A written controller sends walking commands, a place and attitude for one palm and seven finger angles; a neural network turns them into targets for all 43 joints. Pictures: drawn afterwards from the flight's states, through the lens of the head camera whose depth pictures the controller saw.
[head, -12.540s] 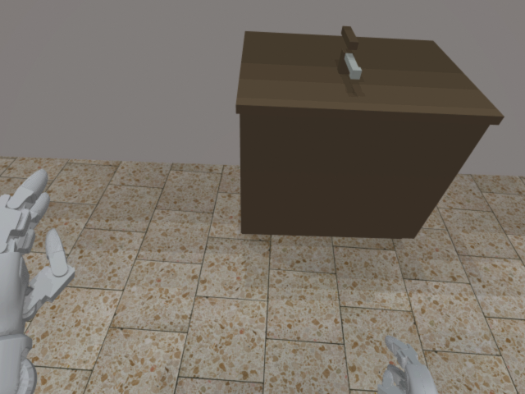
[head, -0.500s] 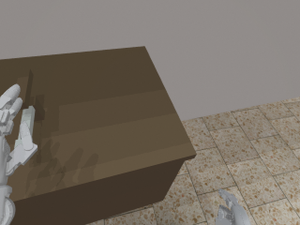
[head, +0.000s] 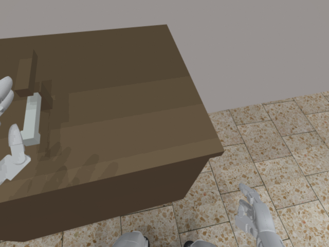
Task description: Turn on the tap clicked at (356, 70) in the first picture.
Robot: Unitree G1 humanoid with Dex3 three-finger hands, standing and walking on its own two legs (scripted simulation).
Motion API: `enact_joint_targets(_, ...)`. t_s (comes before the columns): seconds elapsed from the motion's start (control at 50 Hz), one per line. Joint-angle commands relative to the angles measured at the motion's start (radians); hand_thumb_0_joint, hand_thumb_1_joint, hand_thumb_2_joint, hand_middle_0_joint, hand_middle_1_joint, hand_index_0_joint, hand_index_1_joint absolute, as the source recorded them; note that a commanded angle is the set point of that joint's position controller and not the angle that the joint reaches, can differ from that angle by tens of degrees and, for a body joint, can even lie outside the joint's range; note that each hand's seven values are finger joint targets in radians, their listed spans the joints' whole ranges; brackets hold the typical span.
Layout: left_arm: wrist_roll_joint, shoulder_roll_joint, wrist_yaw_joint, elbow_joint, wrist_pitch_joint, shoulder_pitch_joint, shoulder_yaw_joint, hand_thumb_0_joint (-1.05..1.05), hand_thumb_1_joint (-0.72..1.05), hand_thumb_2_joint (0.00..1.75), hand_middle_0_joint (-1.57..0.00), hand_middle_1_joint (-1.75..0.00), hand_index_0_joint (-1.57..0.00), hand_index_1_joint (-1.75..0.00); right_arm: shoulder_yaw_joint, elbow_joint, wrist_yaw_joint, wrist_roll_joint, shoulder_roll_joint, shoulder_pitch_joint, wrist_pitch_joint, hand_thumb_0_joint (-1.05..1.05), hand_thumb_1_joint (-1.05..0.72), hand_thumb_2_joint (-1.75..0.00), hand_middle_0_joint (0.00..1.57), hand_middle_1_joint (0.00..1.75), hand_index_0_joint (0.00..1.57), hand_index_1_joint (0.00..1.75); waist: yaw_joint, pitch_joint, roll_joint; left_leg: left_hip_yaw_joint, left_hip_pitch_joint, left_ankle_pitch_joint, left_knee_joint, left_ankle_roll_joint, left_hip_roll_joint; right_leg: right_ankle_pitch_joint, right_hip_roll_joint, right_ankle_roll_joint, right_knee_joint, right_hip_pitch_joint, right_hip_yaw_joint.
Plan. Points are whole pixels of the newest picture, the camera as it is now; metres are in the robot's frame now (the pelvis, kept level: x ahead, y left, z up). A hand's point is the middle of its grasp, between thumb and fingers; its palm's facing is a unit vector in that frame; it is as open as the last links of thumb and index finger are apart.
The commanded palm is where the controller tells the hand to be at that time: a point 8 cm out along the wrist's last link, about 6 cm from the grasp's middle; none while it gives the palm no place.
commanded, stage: shuffle to correct the standing spot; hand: left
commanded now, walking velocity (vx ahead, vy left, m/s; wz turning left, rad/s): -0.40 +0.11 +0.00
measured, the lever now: (30, 137) +0.31 +0.33 +0.05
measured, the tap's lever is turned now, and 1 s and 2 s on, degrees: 0 0 0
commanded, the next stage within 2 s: come to a stop and stand still in 0.14 s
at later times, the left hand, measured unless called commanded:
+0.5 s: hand out of the picture +0.17 +0.31 +0.19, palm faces +0.38 -0.83 -0.40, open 7.4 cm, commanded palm +0.10 +0.34 +0.19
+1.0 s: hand out of the picture +0.14 +0.35 +0.20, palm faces +0.39 -0.82 -0.41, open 7.4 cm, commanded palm +0.08 +0.39 +0.19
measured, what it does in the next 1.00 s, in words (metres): steps to the left: left foot, then right foot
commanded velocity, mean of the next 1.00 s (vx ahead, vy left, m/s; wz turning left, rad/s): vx -0.04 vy -0.03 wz -0.01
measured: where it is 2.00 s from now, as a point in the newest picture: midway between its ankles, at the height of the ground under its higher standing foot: outside the picture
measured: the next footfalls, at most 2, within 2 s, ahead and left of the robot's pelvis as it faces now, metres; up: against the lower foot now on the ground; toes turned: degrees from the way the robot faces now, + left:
left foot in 0.32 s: -0.01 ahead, +0.18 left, +0.00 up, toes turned +0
right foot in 0.56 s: -0.02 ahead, -0.04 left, +0.00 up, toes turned -1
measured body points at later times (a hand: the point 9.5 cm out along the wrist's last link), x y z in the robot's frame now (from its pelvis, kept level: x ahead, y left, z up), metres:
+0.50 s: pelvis -0.05 +0.06 +0.01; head +0.00 +0.10 +0.45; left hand +0.14 +0.35 +0.21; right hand +0.09 -0.17 -0.07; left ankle -0.08 +0.17 -0.73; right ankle -0.05 -0.06 -0.70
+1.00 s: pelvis -0.07 +0.10 +0.01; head -0.04 +0.13 +0.46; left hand +0.12 +0.39 +0.22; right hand +0.09 -0.11 -0.07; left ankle -0.05 +0.18 -0.73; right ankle -0.06 -0.03 -0.73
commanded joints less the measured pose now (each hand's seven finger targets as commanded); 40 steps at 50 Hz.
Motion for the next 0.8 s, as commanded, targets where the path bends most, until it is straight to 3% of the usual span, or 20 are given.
enact_joint_targets(0.0, -0.015, 0.138, 0.011, -0.179, -0.075, -0.006, 0.145, 0.00, 0.90, 0.90, -0.20, -0.30, -0.20, -0.30, -0.058, -0.133, -0.012, -0.004, -0.137, -0.003, -0.062, 0.00, -0.90, -0.90, 0.20, 0.30, 0.20, 0.30, -0.006, -0.274, 0.156, -0.181, -0.111, 0.154, -0.166, 0.021, 0.219, 0.071, -0.028, -0.063, 0.142, 0.229, 0.038)
enact_joint_targets(0.06, -0.011, 0.113, 0.008, -0.153, -0.076, -0.050, 0.117, 0.00, 0.90, 0.90, -0.20, -0.30, -0.20, -0.30, -0.054, -0.122, -0.013, -0.004, -0.141, 0.004, -0.065, 0.00, -0.90, -0.90, 0.20, 0.30, 0.20, 0.30, -0.013, -0.233, 0.047, -0.151, -0.214, -0.173, -0.078, 0.012, 0.144, 0.069, -0.086, -0.097, 0.059, 0.202, 0.133)
enact_joint_targets(0.1, -0.008, 0.155, 0.014, -0.159, -0.088, -0.084, 0.130, 0.00, 0.90, 0.90, -0.20, -0.30, -0.20, -0.30, -0.066, -0.102, -0.005, -0.001, -0.134, 0.040, -0.077, 0.00, -0.90, -0.90, 0.20, 0.30, 0.20, 0.30, -0.022, -0.197, -0.187, -0.090, -0.106, -0.294, 0.264, -0.053, -0.016, -0.133, -0.318, -0.210, -0.251, -0.035, 0.432)
enact_joint_targets(0.12, -0.009, 0.143, 0.020, -0.165, -0.084, -0.101, 0.101, 0.00, 0.90, 0.90, -0.20, -0.30, -0.20, -0.30, -0.069, -0.082, -0.002, -0.003, -0.129, 0.030, -0.075, 0.00, -0.90, -0.90, 0.20, 0.30, 0.20, 0.30, -0.011, -0.193, -0.279, -0.140, -0.032, -0.276, 0.542, -0.068, -0.011, -0.219, -0.449, -0.279, -0.339, -0.150, 0.519)
enact_joint_targets(0.14, 0.001, 0.161, 0.033, -0.157, -0.068, -0.117, 0.115, 0.00, 0.90, 0.90, -0.20, -0.30, -0.20, -0.30, -0.072, -0.060, -0.002, -0.011, -0.141, 0.000, -0.066, 0.00, -0.90, -0.90, 0.20, 0.30, 0.20, 0.30, -0.012, -0.192, -0.258, -0.197, -0.046, -0.287, 0.669, -0.074, 0.011, -0.179, -0.478, -0.319, -0.350, -0.175, 0.548)
enact_joint_targets(0.2, 0.002, 0.153, 0.044, -0.176, -0.055, -0.090, 0.133, 0.00, 0.90, 0.90, -0.20, -0.30, -0.20, -0.30, -0.028, -0.062, -0.002, -0.008, -0.088, -0.028, -0.068, 0.00, -0.90, -0.90, 0.20, 0.30, 0.20, 0.30, -0.030, -0.263, -0.147, -0.164, -0.035, -0.248, 0.433, -0.080, 0.049, 0.141, -0.320, -0.208, -0.160, 0.006, 0.233)
enact_joint_targets(0.28, 0.003, 0.156, 0.059, -0.231, -0.066, -0.022, 0.140, 0.00, 0.90, 0.90, -0.20, -0.30, -0.20, -0.30, -0.056, -0.048, -0.033, -0.001, -0.104, 0.009, -0.084, 0.00, -0.90, -0.90, 0.20, 0.30, 0.20, 0.30, -0.034, -0.296, 0.072, 0.045, 0.162, 0.042, -0.294, -0.063, -0.005, 0.031, -0.116, -0.070, 0.045, 0.111, 0.037)
enact_joint_targets(0.34, 0.011, 0.180, 0.065, -0.250, -0.072, -0.040, 0.165, 0.00, 0.90, 0.90, -0.20, -0.30, -0.20, -0.30, -0.103, -0.063, -0.035, 0.000, -0.125, 0.013, -0.124, 0.00, -0.90, -0.90, 0.20, 0.30, 0.20, 0.30, -0.038, -0.233, 0.301, -0.178, 0.239, 0.441, -0.254, 0.060, 0.275, -0.297, 0.057, -0.018, 0.486, -0.108, -0.015)
enact_joint_targets(0.36, -0.003, 0.194, 0.057, -0.299, -0.077, -0.096, 0.163, 0.00, 0.90, 0.90, -0.20, -0.30, -0.20, -0.30, -0.074, -0.053, -0.024, -0.023, -0.096, 0.000, -0.124, 0.00, -0.90, -0.90, 0.20, 0.30, 0.20, 0.30, -0.066, -0.199, 0.398, -0.345, 0.189, 0.510, -0.247, 0.104, 0.294, -0.349, 0.035, -0.017, 0.532, -0.171, 0.046)
enact_joint_targets(0.4, 0.017, 0.130, 0.045, -0.282, -0.065, -0.121, 0.125, 0.00, 0.90, 0.90, -0.20, -0.30, -0.20, -0.30, -0.097, -0.037, 0.009, -0.014, -0.114, 0.004, -0.127, 0.00, -0.90, -0.90, 0.20, 0.30, 0.20, 0.30, -0.059, -0.166, 0.255, -0.233, 0.185, 0.570, -0.186, 0.077, 0.269, -0.243, 0.041, -0.039, 0.427, -0.117, 0.049)
enact_joint_targets(0.44, 0.008, 0.114, 0.037, -0.268, -0.043, -0.082, 0.116, 0.00, 0.90, 0.90, -0.20, -0.30, -0.20, -0.30, -0.108, -0.065, 0.033, 0.010, -0.128, 0.008, -0.125, 0.00, -0.90, -0.90, 0.20, 0.30, 0.20, 0.30, -0.028, -0.230, 0.237, -0.141, 0.273, 0.573, -0.121, 0.024, 0.225, -0.173, 0.059, -0.065, 0.173, -0.033, -0.022)
enact_joint_targets(0.5, 0.000, 0.129, 0.005, -0.159, -0.007, 0.002, 0.114, 0.00, 0.90, 0.90, -0.20, -0.30, -0.20, -0.30, -0.096, -0.084, 0.048, 0.020, -0.127, 0.053, -0.096, 0.00, -0.90, -0.90, 0.20, 0.30, 0.20, 0.30, -0.037, -0.238, 0.208, -0.174, 0.214, 0.515, -0.015, -0.007, 0.205, 0.007, 0.071, -0.086, -0.108, 0.130, -0.048)
enact_joint_targets(0.56, -0.011, 0.153, -0.005, -0.059, 0.010, -0.029, 0.124, 0.00, 0.90, 0.90, -0.20, -0.30, -0.20, -0.30, -0.076, -0.070, 0.047, 0.028, -0.118, 0.074, -0.060, 0.00, -0.90, -0.90, 0.20, 0.30, 0.20, 0.30, -0.056, -0.258, -0.012, -0.114, 0.017, 0.285, 0.234, -0.028, 0.108, 0.277, -0.049, -0.156, -0.199, 0.320, 0.051)
enact_joint_targets(0.6, -0.032, 0.114, 0.003, -0.005, 0.034, -0.033, 0.103, 0.00, 0.90, 0.90, -0.20, -0.30, -0.20, -0.30, -0.095, -0.074, 0.044, 0.040, -0.132, 0.079, -0.053, 0.00, -0.90, -0.90, 0.20, 0.30, 0.20, 0.30, -0.045, -0.244, -0.282, -0.091, -0.118, -0.137, 0.317, -0.058, 0.018, 0.331, -0.224, -0.276, -0.180, 0.298, 0.283)
enact_joint_targets(0.64, -0.033, 0.155, 0.016, -0.053, 0.042, 0.008, 0.139, 0.00, 0.90, 0.90, -0.20, -0.30, -0.20, -0.30, -0.075, -0.078, 0.030, 0.046, -0.115, 0.033, -0.044, 0.00, -0.90, -0.90, 0.20, 0.30, 0.20, 0.30, -0.038, -0.166, -0.152, -0.142, 0.033, -0.171, 0.084, -0.041, 0.079, 0.053, -0.216, -0.246, -0.180, 0.058, 0.233)
enact_joint_targets(0.68, -0.030, 0.140, 0.010, -0.117, 0.028, -0.028, 0.101, 0.00, 0.90, 0.90, -0.20, -0.30, -0.20, -0.30, -0.046, -0.060, 0.018, 0.023, -0.087, 0.015, -0.036, 0.00, -0.90, -0.90, 0.20, 0.30, 0.20, 0.30, -0.066, -0.164, 0.091, -0.039, 0.197, -0.037, -0.157, -0.050, 0.030, -0.168, -0.048, -0.126, -0.085, -0.025, 0.041)
enact_joint_targets(0.72, -0.018, 0.148, 0.017, -0.240, 0.001, -0.137, 0.076, 0.00, 0.90, 0.90, -0.20, -0.30, -0.20, -0.30, -0.054, -0.078, 0.011, 0.006, -0.118, -0.021, -0.060, 0.00, -0.90, -0.90, 0.20, 0.30, 0.20, 0.30, -0.039, -0.162, 0.324, -0.333, 0.144, -0.042, -0.319, 0.028, 0.202, -0.228, 0.075, -0.053, 0.101, 0.009, -0.004)
enact_joint_targets(0.74, -0.002, 0.172, 0.017, -0.290, -0.001, -0.193, 0.080, 0.00, 0.90, 0.90, -0.20, -0.30, -0.20, -0.30, -0.051, -0.077, 0.009, 0.005, -0.106, -0.044, -0.069, 0.00, -0.90, -0.90, 0.20, 0.30, 0.20, 0.30, -0.040, -0.147, 0.337, -0.415, 0.127, -0.153, -0.379, 0.054, 0.257, -0.290, 0.086, -0.048, 0.188, -0.014, 0.027)
enact_joint_targets(0.76, 0.000, 0.162, 0.017, -0.311, 0.002, -0.223, 0.059, 0.00, 0.90, 0.90, -0.20, -0.30, -0.20, -0.30, -0.045, -0.075, 0.009, -0.011, -0.098, -0.046, -0.077, 0.00, -0.90, -0.90, 0.20, 0.30, 0.20, 0.30, -0.047, -0.113, 0.367, -0.481, 0.069, -0.206, -0.422, 0.063, 0.268, -0.272, 0.074, -0.050, 0.218, -0.005, 0.060)
enact_joint_targets(0.78, 0.009, 0.162, 0.024, -0.317, 0.002, -0.223, 0.061, 0.00, 0.90, 0.90, -0.20, -0.30, -0.20, -0.30, -0.054, -0.077, 0.011, -0.010, -0.100, -0.033, -0.090, 0.00, -0.90, -0.90, 0.20, 0.30, 0.20, 0.30, -0.036, -0.103, 0.319, -0.435, 0.075, -0.142, -0.394, 0.069, 0.265, -0.229, 0.061, -0.057, 0.178, 0.020, 0.072)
